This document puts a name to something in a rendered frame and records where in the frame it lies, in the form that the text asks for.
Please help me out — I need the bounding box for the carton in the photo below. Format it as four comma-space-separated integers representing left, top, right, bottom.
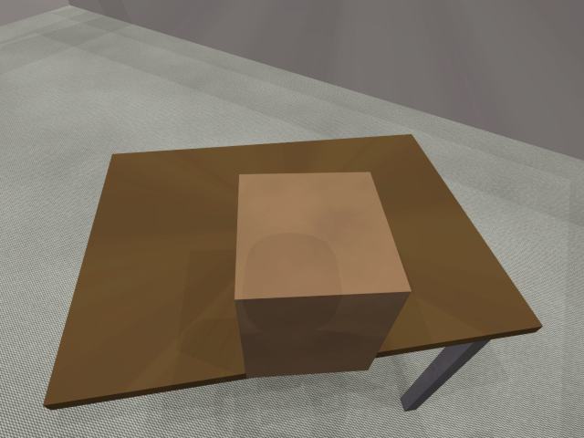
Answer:
235, 172, 412, 378

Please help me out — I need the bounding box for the table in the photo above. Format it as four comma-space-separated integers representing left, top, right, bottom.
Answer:
43, 134, 543, 412

